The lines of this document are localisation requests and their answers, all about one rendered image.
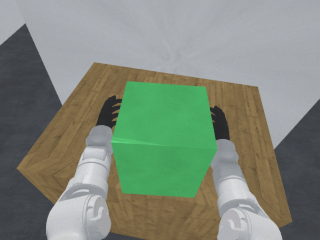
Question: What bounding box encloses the left robot upper arm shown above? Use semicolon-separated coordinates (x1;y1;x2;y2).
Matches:
46;194;111;240

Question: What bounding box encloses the robot right hand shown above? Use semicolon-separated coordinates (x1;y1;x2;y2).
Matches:
209;105;230;141

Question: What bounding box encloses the carton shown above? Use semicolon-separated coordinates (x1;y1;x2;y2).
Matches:
111;81;218;198

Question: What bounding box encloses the right robot upper arm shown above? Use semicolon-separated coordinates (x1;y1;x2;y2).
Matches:
217;207;283;240

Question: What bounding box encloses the robot left hand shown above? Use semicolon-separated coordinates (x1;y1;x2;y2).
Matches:
96;95;122;129

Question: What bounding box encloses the robot right forearm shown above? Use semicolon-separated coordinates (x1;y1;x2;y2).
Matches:
210;139;271;220

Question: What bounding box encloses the pedestal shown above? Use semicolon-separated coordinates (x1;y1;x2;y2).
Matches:
16;62;293;240

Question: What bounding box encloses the robot left forearm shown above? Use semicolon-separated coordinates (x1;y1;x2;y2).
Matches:
46;125;113;240

